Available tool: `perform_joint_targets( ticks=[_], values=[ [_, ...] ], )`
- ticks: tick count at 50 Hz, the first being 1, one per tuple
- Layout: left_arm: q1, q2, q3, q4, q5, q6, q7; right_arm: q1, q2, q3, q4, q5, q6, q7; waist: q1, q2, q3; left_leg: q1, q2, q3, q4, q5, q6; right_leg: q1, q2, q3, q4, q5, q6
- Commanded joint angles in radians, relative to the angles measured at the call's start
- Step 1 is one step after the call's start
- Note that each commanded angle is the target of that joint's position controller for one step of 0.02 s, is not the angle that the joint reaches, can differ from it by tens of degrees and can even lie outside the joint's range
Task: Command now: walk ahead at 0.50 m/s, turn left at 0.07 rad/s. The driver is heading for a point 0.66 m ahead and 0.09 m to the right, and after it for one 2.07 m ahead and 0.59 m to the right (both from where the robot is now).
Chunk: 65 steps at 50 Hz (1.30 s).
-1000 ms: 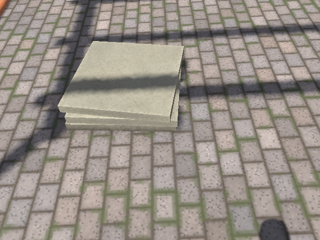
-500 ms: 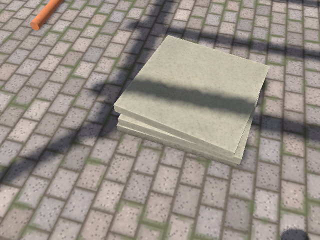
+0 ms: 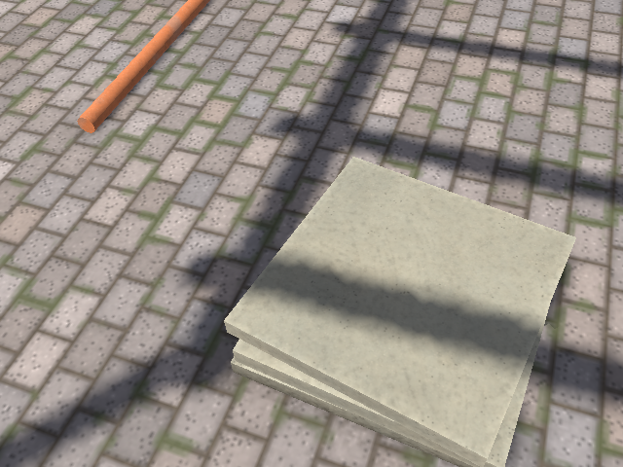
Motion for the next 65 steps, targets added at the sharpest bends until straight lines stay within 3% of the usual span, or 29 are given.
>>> perform_joint_targets(
  ticks=[1,13,16,18,19,20,21,23,25,31,35,39,43,44,45,46,47,48,49,50,51,52,53,54,57,58,59,62,65],
  values=[
    [0.056,0.098,0.020,-0.008,-0.013,-0.023,0.001,0.042,-0.057,-0.005,-0.042,-0.010,0.002,0.011,-0.010,-0.133,-0.027,-0.122,0.080,-0.018,0.003,0.071,-0.019,0.126,-0.245,0.291,-0.305,0.078,-0.120],
    [0.221,0.133,0.021,0.122,-0.012,-0.027,0.009,-0.319,-0.008,0.031,-0.110,0.009,-0.008,0.008,0.070,-0.116,0.051,-0.183,0.082,0.102,-0.481,0.272,-0.049,0.302,-0.222,0.120,-0.302,0.383,-0.111],
    [0.195,0.138,0.021,0.136,-0.008,-0.023,0.018,-0.292,-0.023,0.025,-0.105,0.005,-0.017,-0.003,0.035,-0.124,0.039,-0.097,0.053,0.101,-0.545,0.209,-0.007,0.348,-0.249,0.118,-0.215,0.575,-0.089],
    [0.162,0.137,0.017,0.139,-0.013,-0.016,0.021,-0.097,-0.045,0.010,-0.037,-0.007,-0.034,-0.018,-0.059,-0.095,-0.066,0.154,0.001,0.124,-0.650,0.235,0.038,0.337,-0.209,0.079,0.016,0.757,-0.056],
    [0.159,0.109,0.005,0.123,-0.020,-0.017,0.023,0.056,-0.098,-0.007,0.004,-0.027,-0.046,-0.030,-0.116,-0.046,-0.169,0.403,0.103,0.020,-0.655,0.273,0.075,0.188,-0.168,0.065,0.221,0.581,-0.035],
    [0.240,0.011,-0.021,0.087,-0.048,-0.017,0.022,0.167,-0.223,-0.039,0.013,-0.045,-0.045,-0.035,-0.110,0.177,-0.304,0.697,0.404,-0.373,-0.696,0.308,0.173,-0.127,-0.024,-0.016,0.586,0.056,0.010],
    [0.257,0.092,0.005,0.114,-0.027,-0.003,0.031,0.155,-0.220,-0.047,0.022,0.000,-0.025,-0.024,-0.099,0.163,-0.330,0.654,0.463,-0.541,-0.788,0.299,0.215,-0.231,0.035,0.066,0.751,-0.356,0.003],
    [0.156,0.084,0.010,0.107,-0.009,0.006,0.020,-0.039,-0.082,-0.009,-0.010,0.019,-0.022,-0.015,-0.034,0.030,-0.073,0.376,0.367,-0.295,-0.876,0.099,0.157,-0.271,-0.075,0.116,0.749,-0.215,-0.010],
    [0.136,0.064,0.011,0.113,0.005,0.024,0.007,-0.086,-0.031,0.008,0.001,0.017,-0.035,-0.023,0.008,0.056,0.014,0.235,0.286,-0.134,-0.954,0.158,0.088,-0.212,-0.113,0.106,0.675,-0.130,0.003],
    [0.064,0.021,0.016,0.092,0.008,0.057,-0.009,0.018,-0.038,0.005,0.057,0.014,-0.060,-0.034,0.017,0.042,-0.003,0.276,0.277,0.062,-0.951,0.386,0.091,-0.332,-0.108,0.062,0.830,-0.007,0.032],
    [-0.098,-0.031,0.017,0.023,-0.003,0.083,0.030,0.186,-0.012,0.010,0.133,-0.013,-0.052,-0.029,-0.021,0.040,0.074,0.428,0.364,-0.008,-0.936,0.185,0.144,-0.802,-0.077,0.060,1.430,-0.224,0.002],
    [-0.283,-0.089,-0.017,-0.101,-0.018,0.073,0.065,0.273,-0.009,0.027,0.197,-0.026,-0.061,-0.031,-0.020,-0.043,0.145,0.561,0.412,0.001,-0.919,0.129,0.100,-1.221,-0.054,0.115,1.700,-0.372,-0.067],
    [-0.457,-0.134,-0.075,-0.262,-0.018,0.078,0.048,0.245,0.014,0.057,0.242,-0.003,-0.068,-0.031,0.028,-0.043,0.196,0.343,0.291,0.193,-1.018,0.159,0.016,-1.132,-0.053,-0.020,1.400,-0.369,-0.084],
    [-0.398,-0.147,-0.097,-0.289,-0.087,0.041,0.002,0.116,0.072,0.082,0.208,0.053,-0.013,-0.077,0.092,0.018,0.172,0.280,0.256,0.250,-0.956,0.501,-0.035,-1.040,-0.137,0.042,1.252,-0.178,-0.053],
    [-0.307,-0.106,-0.100,-0.281,-0.088,0.019,-0.030,0.005,-0.031,0.062,0.143,0.040,0.008,-0.100,0.136,0.019,0.075,0.094,0.203,0.366,-0.984,0.871,-0.035,-0.632,-0.078,-0.115,0.960,-0.117,-0.048],
    [-0.322,-0.080,-0.076,-0.266,-0.076,0.002,-0.039,0.071,-0.111,0.043,0.116,0.041,-0.010,-0.102,0.093,0.040,-0.070,0.054,0.257,0.318,-0.922,1.486,0.015,-0.277,0.018,-0.221,0.938,-0.068,-0.047],
    [-0.262,-0.008,-0.039,-0.261,-0.063,0.009,-0.028,0.085,-0.170,0.037,0.100,0.040,-0.020,-0.109,0.148,0.102,-0.233,0.150,0.273,0.306,-0.774,2.113,0.014,-0.119,0.108,-0.255,1.001,-0.061,-0.059],
    [-0.082,0.008,-0.029,-0.228,-0.045,0.005,-0.036,0.042,-0.311,0.000,0.089,0.073,-0.013,-0.102,0.242,0.243,-0.285,0.309,0.309,0.253,-0.586,2.145,0.024,-0.070,0.085,-0.156,0.752,-0.143,-0.092],
    [0.027,0.101,0.005,-0.193,-0.037,0.014,-0.037,0.001,-0.297,-0.002,0.056,0.089,-0.003,-0.092,0.291,0.246,-0.324,0.382,0.268,0.236,-0.328,2.069,-0.008,0.049,0.109,-0.036,0.447,-0.072,-0.128],
    [-0.013,0.264,0.042,-0.189,-0.022,0.019,-0.035,0.112,-0.122,0.031,0.021,0.033,-0.015,-0.080,0.139,-0.130,-0.349,0.082,0.076,0.171,0.107,0.394,-0.115,0.331,-0.100,0.485,0.292,0.452,-0.242],
    [-0.002,0.299,0.052,-0.211,0.048,0.036,0.001,0.155,-0.040,0.048,-0.012,0.020,-0.059,-0.027,0.083,-0.353,-0.639,-0.121,-0.122,-0.115,0.494,-0.076,-0.129,0.513,-0.346,1.041,0.043,0.790,-0.401],
    [0.013,0.215,0.033,-0.206,0.045,0.034,0.000,0.066,-0.104,0.015,-0.023,0.054,-0.076,0.000,0.115,-0.162,-0.567,-0.165,-0.096,-0.196,0.605,-0.065,-0.100,0.425,-0.311,0.998,-0.002,0.680,-0.351],
    [-0.029,0.147,0.018,-0.185,-0.003,0.019,-0.011,-0.052,-0.085,0.016,-0.086,0.072,-0.067,-0.005,0.081,-0.042,-0.340,-0.258,-0.080,-0.154,0.600,-0.061,-0.081,0.246,-0.251,0.857,0.030,0.462,-0.290],
    [-0.081,0.091,0.005,-0.171,-0.047,0.006,-0.016,-0.094,-0.039,0.027,-0.110,0.052,-0.050,-0.022,0.027,0.066,-0.144,-0.337,-0.043,-0.119,0.562,-0.071,-0.064,0.070,-0.194,0.726,0.047,0.304,-0.227],
    [-0.102,0.022,-0.011,-0.154,-0.035,-0.013,0.000,-0.052,-0.014,0.038,-0.173,0.042,-0.012,-0.022,-0.073,-0.047,-0.056,-0.329,-0.004,-0.083,0.683,-0.076,-0.030,-0.128,-0.098,0.518,-0.024,0.274,-0.182],
    [-0.081,0.052,-0.003,-0.138,-0.141,-0.067,-0.016,-0.047,-0.025,0.044,-0.189,-0.009,-0.036,-0.059,-0.112,-0.004,-0.165,-0.366,0.030,0.086,0.741,-0.280,-0.047,0.007,-0.077,0.346,0.052,0.249,-0.078],
    [-0.030,0.073,-0.004,-0.109,-0.150,-0.075,-0.012,-0.125,-0.021,0.047,-0.233,0.010,-0.049,-0.076,-0.062,-0.016,-0.109,-0.374,0.037,0.089,0.646,-0.258,-0.052,-0.063,-0.056,0.286,0.061,0.367,-0.044],
    [-0.020,0.102,-0.010,-0.122,-0.069,-0.043,0.029,-0.345,0.022,0.070,-0.371,0.081,-0.056,-0.046,-0.029,-0.057,-0.049,-0.360,0.032,0.148,0.278,-0.095,-0.114,-0.135,0.010,0.236,-0.036,0.391,-0.039],
    [-0.078,0.085,-0.011,-0.179,-0.031,-0.026,0.044,-0.321,0.021,0.070,-0.408,0.103,-0.062,-0.040,-0.032,-0.200,-0.207,-0.213,0.043,0.157,0.019,0.110,-0.119,0.033,-0.025,0.242,-0.060,0.682,-0.018]
  ],
)
Next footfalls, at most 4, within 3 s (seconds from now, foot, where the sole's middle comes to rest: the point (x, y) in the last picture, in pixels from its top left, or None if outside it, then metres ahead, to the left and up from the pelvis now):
0.38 left None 0.35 0.12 -0.77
0.98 right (402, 347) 0.68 -0.13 -0.63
1.50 left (367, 283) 0.85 -0.07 -0.63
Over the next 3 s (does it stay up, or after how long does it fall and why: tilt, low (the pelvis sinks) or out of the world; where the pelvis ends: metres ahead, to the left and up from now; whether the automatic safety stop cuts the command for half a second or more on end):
stays up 0.83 -0.14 0.15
